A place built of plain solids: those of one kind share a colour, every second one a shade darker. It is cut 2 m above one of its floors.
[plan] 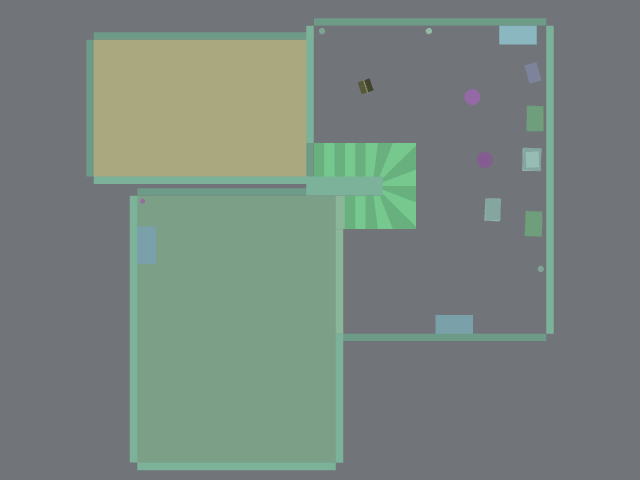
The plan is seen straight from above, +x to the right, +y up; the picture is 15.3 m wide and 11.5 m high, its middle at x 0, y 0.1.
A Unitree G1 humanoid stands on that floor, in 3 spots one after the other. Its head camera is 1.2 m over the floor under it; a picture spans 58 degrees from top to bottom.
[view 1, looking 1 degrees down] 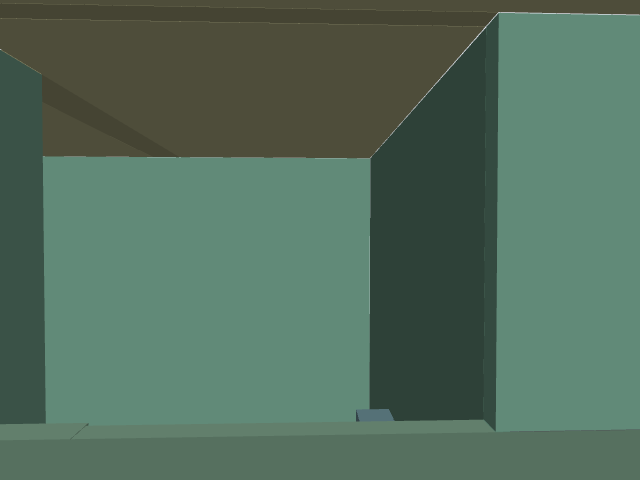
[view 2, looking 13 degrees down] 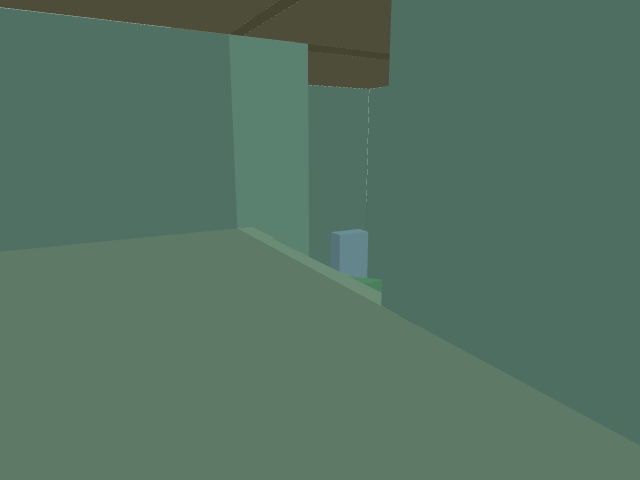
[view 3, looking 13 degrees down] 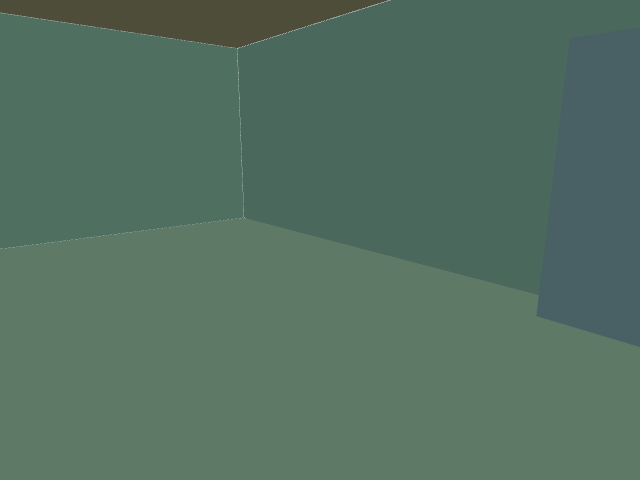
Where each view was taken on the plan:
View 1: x -2.17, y -1.00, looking -2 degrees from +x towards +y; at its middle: wall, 7.59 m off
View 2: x -1.49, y -4.57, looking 61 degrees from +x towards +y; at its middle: wall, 11.51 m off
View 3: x -0.95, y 0.72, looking -130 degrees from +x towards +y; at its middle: floor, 5.33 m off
